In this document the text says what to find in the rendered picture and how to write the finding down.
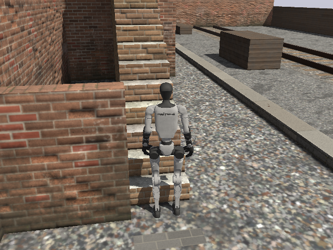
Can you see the stairs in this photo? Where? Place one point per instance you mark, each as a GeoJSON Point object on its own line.
{"type": "Point", "coordinates": [140, 63]}

